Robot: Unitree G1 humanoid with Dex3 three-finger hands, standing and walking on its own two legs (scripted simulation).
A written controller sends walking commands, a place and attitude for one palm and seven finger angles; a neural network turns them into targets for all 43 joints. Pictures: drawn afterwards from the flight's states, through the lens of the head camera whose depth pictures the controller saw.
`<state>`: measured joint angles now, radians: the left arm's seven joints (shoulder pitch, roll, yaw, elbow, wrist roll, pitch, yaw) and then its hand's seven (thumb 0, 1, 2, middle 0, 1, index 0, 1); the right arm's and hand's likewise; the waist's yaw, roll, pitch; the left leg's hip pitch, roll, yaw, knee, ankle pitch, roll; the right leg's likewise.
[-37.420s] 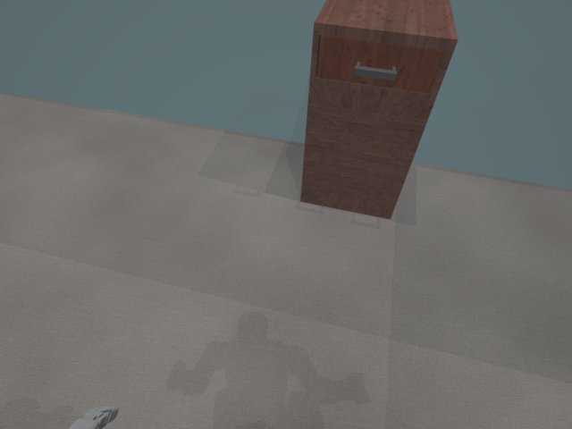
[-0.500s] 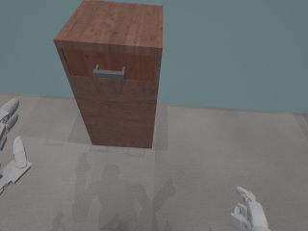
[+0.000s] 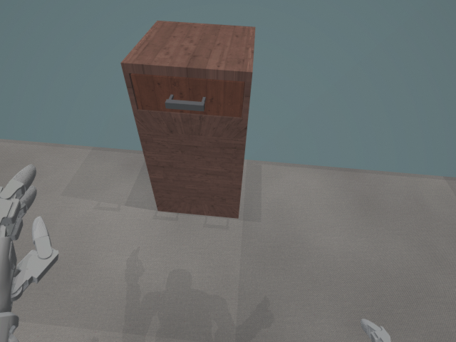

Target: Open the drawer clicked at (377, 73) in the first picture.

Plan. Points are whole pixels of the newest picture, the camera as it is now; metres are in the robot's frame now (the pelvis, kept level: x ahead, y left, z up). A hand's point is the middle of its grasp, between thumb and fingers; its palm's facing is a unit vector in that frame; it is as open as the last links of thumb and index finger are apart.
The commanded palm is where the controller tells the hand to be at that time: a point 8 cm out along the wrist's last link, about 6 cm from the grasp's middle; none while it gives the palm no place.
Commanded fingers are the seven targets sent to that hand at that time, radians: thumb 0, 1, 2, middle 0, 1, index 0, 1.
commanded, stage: stop stepping back and stand still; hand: left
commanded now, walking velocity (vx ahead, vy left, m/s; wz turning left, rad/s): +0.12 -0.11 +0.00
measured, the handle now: (186, 101) +0.89 +0.17 -0.04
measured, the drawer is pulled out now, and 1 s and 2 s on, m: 0.00 0.00 0.00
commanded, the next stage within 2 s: let the arm hang, fingers relaxed in 0.40 s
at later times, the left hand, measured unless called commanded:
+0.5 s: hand (65, 259) +0.19 +0.21 +0.16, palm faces +0.33 -0.83 -0.45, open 7.4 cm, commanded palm none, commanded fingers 0.00 0.90 0.90 -0.20 -0.30 -0.20 -0.30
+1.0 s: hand out of the picture -0.01 +0.18 -0.16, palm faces +0.05 -0.97 -0.24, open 7.2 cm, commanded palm none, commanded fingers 0.00 0.90 0.90 -0.20 -0.30 -0.20 -0.30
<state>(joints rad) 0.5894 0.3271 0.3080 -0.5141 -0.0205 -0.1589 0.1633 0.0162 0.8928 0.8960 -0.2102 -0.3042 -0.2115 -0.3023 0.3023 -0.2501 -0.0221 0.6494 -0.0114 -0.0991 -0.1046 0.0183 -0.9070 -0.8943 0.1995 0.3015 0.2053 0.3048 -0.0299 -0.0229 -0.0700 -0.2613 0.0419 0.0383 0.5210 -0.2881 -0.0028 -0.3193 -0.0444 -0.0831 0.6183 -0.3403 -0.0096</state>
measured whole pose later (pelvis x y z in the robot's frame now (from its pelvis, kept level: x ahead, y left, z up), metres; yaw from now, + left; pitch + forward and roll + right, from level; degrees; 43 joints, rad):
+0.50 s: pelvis +0.00 -0.02 +0.01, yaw -1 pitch +1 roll +0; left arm 0.67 0.35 0.32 -0.59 -0.02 -0.20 0.16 0.02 0.89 0.90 -0.21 -0.30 -0.22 -0.30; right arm 0.25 -0.25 -0.02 0.60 -0.01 -0.11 -0.08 0.02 -0.91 -0.89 0.20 0.30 0.20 0.30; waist 0.00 0.00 0.01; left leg -0.26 0.04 0.05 0.48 -0.26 0.02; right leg -0.25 0.04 -0.14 0.45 -0.22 -0.09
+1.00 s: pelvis -0.01 -0.02 +0.01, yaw +3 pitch -1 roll +0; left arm 0.28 0.23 0.01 1.01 0.01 0.02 0.01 0.01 0.94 0.89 -0.21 -0.30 -0.21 -0.30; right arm 0.22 -0.21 0.00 1.01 -0.02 0.03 -0.01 0.01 -0.91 -0.89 0.20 0.30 0.20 0.30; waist 0.01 0.01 0.10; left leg -0.24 0.02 -0.02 0.46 -0.20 -0.02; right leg -0.19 0.05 -0.04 0.43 -0.23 -0.05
